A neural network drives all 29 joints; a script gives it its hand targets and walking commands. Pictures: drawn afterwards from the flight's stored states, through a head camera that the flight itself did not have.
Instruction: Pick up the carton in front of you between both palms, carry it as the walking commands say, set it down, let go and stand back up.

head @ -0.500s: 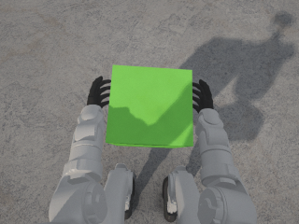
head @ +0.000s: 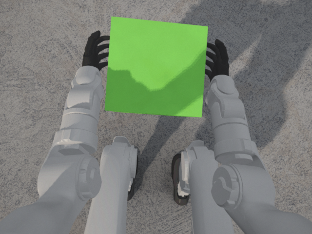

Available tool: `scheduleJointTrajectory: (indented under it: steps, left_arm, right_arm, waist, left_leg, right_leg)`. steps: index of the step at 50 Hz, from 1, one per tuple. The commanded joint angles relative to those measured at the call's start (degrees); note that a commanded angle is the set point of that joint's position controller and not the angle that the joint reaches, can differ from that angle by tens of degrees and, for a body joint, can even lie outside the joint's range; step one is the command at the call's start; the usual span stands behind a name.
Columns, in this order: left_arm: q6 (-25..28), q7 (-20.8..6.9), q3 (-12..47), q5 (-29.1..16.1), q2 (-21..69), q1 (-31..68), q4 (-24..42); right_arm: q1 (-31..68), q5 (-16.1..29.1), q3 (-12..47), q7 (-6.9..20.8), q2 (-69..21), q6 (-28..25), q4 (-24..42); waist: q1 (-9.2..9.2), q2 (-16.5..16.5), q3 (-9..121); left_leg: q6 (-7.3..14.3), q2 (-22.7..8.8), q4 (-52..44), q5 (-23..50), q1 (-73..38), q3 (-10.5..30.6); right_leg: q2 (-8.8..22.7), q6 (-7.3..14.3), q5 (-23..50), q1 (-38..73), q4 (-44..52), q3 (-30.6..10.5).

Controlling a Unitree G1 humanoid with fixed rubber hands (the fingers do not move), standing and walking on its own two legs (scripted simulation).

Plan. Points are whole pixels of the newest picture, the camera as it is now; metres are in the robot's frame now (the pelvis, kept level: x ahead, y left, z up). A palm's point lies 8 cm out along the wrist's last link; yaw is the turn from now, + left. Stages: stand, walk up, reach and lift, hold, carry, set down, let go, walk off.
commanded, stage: set down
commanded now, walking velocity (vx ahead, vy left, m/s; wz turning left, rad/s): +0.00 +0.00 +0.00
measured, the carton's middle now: (153, 78) +0.48 +0.03 -0.19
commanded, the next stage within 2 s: none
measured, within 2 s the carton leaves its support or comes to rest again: rests again in 0.74 s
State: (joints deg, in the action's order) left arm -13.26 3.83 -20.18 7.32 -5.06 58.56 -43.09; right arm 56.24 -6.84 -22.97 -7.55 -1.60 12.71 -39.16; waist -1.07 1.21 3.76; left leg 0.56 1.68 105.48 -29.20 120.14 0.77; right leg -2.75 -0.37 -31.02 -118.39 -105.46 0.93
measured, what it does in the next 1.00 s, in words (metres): lowers itself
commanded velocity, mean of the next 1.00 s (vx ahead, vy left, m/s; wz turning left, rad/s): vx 0.00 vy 0.00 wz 0.00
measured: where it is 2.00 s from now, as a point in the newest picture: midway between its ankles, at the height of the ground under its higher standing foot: (154, 185)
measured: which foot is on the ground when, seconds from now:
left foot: down 0.00-1.00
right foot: down 0.00-1.00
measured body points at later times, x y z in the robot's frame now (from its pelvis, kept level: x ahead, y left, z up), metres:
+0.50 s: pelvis -0.01 +0.00 -0.09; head +0.34 +0.04 +0.19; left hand +0.52 +0.19 -0.25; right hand +0.52 -0.12 -0.24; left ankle +0.11 +0.11 -0.44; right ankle +0.10 -0.12 -0.44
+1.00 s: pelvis -0.02 +0.00 -0.11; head +0.32 +0.03 +0.18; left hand +0.52 +0.18 -0.27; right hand +0.52 -0.12 -0.26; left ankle +0.11 +0.11 -0.44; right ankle +0.10 -0.12 -0.44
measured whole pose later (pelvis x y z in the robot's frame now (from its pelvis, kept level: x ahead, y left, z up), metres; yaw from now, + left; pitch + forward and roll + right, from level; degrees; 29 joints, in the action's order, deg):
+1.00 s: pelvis -0.02 +0.00 -0.11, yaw +0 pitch +36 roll -2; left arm -7.8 4.4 -10.0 -1.2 -16.4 79.0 -65.2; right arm 76.0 0.8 -18.9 -8.2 8.1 8.2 -59.4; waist -0.8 3.0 -14.8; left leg 0.5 1.5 126.5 -30.3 132.0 0.4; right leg -6.5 -2.4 -32.3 -130.4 -126.7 0.2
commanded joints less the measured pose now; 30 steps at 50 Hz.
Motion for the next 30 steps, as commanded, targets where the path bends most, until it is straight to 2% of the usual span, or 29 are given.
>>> scheduleJointTrajectory:
  steps: [1, 9, 16, 19, 21, 23, 25, 30]
  left_arm:
    - [1.7, -11.2, 26.5, -5.5, 50.4, 35.0, 1.9]
    - [2.7, -12.2, 25.3, -6.7, 47.0, 39.8, -2.1]
    - [4.2, -12.7, 27.8, -10.6, 43.9, 45.1, -3.4]
    - [4.9, -12.2, 30.9, -13.9, 43.4, 48.1, -1.5]
    - [5.5, -11.6, 33.1, -16.0, 43.2, 51.3, 1.9]
    - [5.8, -11.2, 33.7, -16.5, 43.8, 51.0, 2.1]
    - [5.6, -11.3, 33.5, -16.1, 44.7, 48.9, 0.2]
    - [5.2, -12.0, 31.1, -14.5, 45.8, 47.3, -4.7]
  right_arm:
    - [38.9, 5.5, 28.3, 9.8, -48.8, -2.0, 1.8]
    - [44.3, 6.8, 27.2, 9.8, -45.5, -3.3, -0.8]
    - [49.5, 9.8, 28.9, 9.6, -42.3, -4.9, -0.7]
    - [52.8, 12.6, 31.8, 9.4, -41.9, -5.8, 1.5]
    - [50.9, 15.0, 32.6, 9.1, -44.4, -6.1, 0.8]
    - [49.4, 15.7, 32.1, 9.4, -45.8, -6.0, -1.2]
    - [49.0, 15.6, 31.4, 10.2, -45.9, -5.6, -2.5]
    - [51.1, 14.5, 29.5, 11.7, -44.1, -5.5, -3.3]
  waist:
    - [-1.22, -2.8, 61.3]
    - [-1.41, -2.4, 58.3]
    - [-1.18, -2.7, 57.9]
    - [-1.31, -3.0, 63.1]
    - [-2.11, -4.2, 67.1]
    - [-2.62, -5.7, 67.1]
    - [-2.36, -6.2, 63.6]
    - [-1.21, -4.7, 54.7]
  left_leg:
    - [-1.8, 7.2, -7.2, 14.9, -35.8, -0.8]
    - [-1.4, 6.4, -1.3, 15.1, -30.9, -1.1]
    - [-1.3, 5.3, 4.2, 17.2, -30.0, -1.2]
    - [-1.3, 4.9, 6.6, 20.4, -33.1, -1.4]
    - [-1.4, 4.8, 7.4, 22.7, -35.3, -1.9]
    - [-1.4, 4.7, 8.2, 25.4, -37.2, -1.5]
    - [-1.1, 4.5, 8.9, 26.2, -38.3, -0.7]
    - [-0.7, 4.9, 9.0, 20.2, -31.9, -0.6]
  right_leg:
    - [-8.4, -1.2, 12.4, 26.7, 5.9, 1.2]
    - [-7.9, -1.2, 12.4, 23.2, -0.2, 1.6]
    - [-7.2, -1.1, 14.5, 22.6, -5.9, 2.0]
    - [-7.0, -1.1, 17.2, 24.8, -8.4, 2.4]
    - [-7.3, -0.9, 20.2, 26.7, -9.8, 2.4]
    - [-7.5, -0.8, 21.7, 24.5, -11.1, 2.5]
    - [-7.5, -1.0, 19.9, 19.0, -11.4, 2.6]
    - [-7.4, -1.1, 14.7, 13.7, -11.4, 3.2]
